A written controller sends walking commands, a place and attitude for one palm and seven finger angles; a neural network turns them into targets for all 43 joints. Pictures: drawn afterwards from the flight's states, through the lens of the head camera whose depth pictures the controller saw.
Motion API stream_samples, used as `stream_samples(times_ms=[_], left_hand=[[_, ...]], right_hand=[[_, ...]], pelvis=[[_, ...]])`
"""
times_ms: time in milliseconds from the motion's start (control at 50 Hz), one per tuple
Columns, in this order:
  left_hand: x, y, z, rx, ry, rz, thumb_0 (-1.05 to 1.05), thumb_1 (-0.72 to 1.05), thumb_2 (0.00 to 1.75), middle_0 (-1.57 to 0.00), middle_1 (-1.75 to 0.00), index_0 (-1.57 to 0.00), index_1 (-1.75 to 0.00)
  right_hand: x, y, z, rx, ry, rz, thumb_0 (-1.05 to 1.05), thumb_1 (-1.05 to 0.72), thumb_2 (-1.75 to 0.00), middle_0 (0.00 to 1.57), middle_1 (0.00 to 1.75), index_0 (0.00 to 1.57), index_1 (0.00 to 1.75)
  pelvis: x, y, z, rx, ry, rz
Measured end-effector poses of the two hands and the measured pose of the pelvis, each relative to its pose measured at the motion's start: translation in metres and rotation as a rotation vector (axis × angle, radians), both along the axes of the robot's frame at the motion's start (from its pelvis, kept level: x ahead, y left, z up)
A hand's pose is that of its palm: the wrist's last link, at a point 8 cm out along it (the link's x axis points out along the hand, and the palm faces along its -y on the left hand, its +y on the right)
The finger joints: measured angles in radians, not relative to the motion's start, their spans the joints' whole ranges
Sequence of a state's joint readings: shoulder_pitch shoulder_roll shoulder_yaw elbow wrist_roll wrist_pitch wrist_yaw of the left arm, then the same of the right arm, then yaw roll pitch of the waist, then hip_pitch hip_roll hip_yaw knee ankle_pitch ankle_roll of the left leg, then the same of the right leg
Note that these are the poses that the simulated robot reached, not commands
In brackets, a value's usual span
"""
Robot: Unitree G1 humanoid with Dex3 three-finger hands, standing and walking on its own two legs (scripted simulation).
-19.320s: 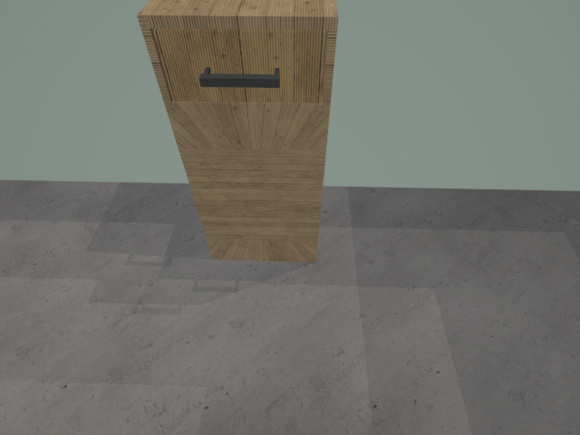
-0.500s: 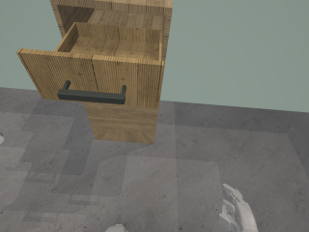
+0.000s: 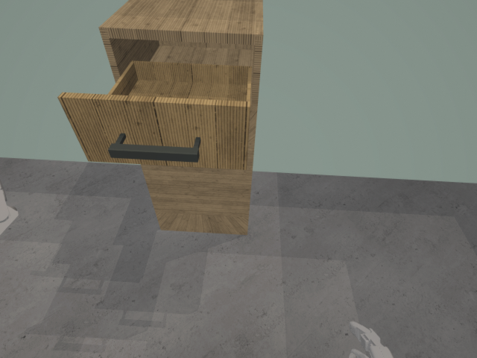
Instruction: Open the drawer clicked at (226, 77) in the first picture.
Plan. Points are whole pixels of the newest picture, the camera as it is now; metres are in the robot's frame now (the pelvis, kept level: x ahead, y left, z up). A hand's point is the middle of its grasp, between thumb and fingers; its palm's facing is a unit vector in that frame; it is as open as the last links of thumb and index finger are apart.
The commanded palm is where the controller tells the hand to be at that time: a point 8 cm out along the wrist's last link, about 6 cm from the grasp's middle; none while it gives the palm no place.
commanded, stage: stop stepping back and stand still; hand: left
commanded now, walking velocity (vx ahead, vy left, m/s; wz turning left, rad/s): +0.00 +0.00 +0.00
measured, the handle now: (157, 146) +0.51 +0.21 +0.08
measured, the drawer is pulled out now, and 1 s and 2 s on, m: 0.30 0.30 0.30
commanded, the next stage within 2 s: let the arm hang, fingers relaxed in 0.04 s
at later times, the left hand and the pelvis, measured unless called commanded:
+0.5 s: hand out of the picture +0.03 +0.18 -0.17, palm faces +0.12 -0.97 -0.20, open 6.7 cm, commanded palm none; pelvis +0.01 -0.01 +0.00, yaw +3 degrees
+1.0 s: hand out of the picture -0.01 +0.16 -0.16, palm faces +0.08 -0.98 -0.18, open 7.4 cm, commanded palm none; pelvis +0.00 +0.00 +0.01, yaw +2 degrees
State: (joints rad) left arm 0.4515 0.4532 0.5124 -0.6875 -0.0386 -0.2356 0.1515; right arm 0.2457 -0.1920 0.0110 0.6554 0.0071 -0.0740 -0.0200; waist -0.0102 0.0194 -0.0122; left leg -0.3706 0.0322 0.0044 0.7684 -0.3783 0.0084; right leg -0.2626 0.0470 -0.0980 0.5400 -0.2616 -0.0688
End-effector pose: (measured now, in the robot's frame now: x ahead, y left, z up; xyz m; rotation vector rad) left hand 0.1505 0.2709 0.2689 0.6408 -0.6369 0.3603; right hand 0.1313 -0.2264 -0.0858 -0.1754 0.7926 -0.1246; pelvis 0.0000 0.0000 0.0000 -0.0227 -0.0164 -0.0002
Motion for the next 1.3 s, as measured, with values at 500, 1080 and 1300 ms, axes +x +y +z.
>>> stream_samples(times_ms=[500,1080,1300], left_hand=[[-0.133,-0.043,-0.407,-0.811,1.785,0.377,-0.05,1.03,0.90,-0.21,-0.30,-0.21,-0.30],[-0.162,-0.057,-0.403,-0.804,1.880,0.382,0.01,0.92,0.90,-0.20,-0.30,-0.20,-0.30],[-0.171,-0.054,-0.403,-0.811,1.908,0.404,0.00,0.91,0.90,-0.20,-0.30,-0.20,-0.30]], right_hand=[[-0.076,-0.004,-0.045,-0.014,0.487,-0.010,0.00,-0.93,-0.90,0.20,0.29,0.20,0.30],[-0.155,0.034,-0.056,0.103,0.639,-0.089,0.00,-0.91,-0.90,0.20,0.29,0.20,0.30],[-0.157,0.028,-0.054,0.083,0.657,-0.103,0.00,-0.91,-0.90,0.20,0.29,0.20,0.30]], pelvis=[[0.006,-0.005,0.003,0.012,-0.010,0.061],[-0.003,0.001,0.011,0.018,-0.035,0.036],[-0.002,0.003,0.011,0.017,-0.027,0.034]])
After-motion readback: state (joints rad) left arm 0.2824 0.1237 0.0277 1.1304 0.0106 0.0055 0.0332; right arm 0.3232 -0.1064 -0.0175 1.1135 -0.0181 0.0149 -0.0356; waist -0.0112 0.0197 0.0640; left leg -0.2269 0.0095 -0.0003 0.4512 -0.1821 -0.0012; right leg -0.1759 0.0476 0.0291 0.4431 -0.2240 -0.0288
